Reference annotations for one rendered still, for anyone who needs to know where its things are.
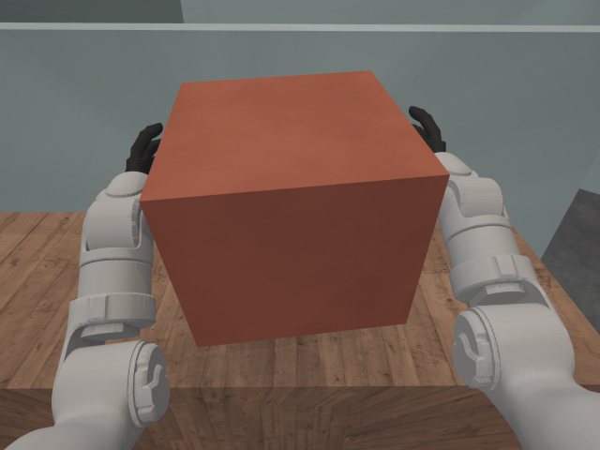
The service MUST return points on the left robot upper arm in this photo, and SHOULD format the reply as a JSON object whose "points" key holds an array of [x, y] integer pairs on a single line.
{"points": [[104, 398]]}

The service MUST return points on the robot right forearm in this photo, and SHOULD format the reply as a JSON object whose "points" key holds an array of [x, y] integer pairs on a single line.
{"points": [[487, 267]]}

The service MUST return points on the carton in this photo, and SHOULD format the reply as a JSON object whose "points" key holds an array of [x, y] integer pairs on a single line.
{"points": [[291, 206]]}

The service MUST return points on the right robot hand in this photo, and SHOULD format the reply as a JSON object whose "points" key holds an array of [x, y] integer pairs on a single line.
{"points": [[431, 134]]}

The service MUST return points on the right robot upper arm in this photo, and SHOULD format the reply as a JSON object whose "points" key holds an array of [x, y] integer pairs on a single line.
{"points": [[519, 355]]}

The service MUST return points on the left robot hand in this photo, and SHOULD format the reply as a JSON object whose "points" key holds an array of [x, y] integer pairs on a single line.
{"points": [[143, 150]]}

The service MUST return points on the robot left forearm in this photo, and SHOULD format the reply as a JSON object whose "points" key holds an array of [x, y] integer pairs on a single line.
{"points": [[115, 282]]}

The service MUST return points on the pedestal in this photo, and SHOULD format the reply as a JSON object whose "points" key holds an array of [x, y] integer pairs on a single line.
{"points": [[382, 388]]}

